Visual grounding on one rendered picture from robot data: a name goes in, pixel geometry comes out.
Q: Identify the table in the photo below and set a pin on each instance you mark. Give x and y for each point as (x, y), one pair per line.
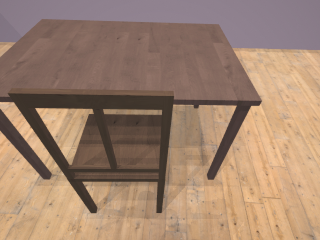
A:
(194, 60)

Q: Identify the chair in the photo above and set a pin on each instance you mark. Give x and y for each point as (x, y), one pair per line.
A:
(112, 147)

